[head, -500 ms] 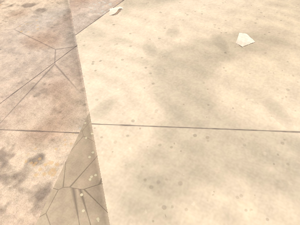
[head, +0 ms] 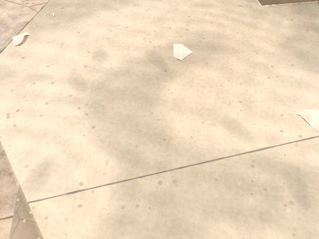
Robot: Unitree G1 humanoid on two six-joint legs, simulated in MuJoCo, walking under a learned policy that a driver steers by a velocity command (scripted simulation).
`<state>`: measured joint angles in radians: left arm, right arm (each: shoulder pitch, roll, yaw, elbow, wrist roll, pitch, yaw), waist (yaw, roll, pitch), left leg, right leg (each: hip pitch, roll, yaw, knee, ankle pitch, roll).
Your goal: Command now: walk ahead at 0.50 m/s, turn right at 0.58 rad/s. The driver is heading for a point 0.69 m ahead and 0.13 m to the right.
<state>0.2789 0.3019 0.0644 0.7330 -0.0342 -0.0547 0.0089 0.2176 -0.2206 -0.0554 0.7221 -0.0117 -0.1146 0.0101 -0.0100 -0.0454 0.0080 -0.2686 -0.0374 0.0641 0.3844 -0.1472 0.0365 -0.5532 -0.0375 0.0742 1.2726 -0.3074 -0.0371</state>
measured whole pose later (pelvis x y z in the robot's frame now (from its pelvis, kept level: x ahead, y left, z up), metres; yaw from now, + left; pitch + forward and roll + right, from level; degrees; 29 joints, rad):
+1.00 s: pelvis +0.53 -0.15 -0.01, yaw -27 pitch +2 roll +1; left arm 0.33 0.29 0.04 0.77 -0.01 -0.05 0.01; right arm 0.07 -0.26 -0.03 0.66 -0.02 -0.11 0.03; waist 0.04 -0.01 0.03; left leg -0.45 -0.04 0.04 0.52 -0.12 0.06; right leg -0.29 0.10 0.15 1.11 -0.53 0.00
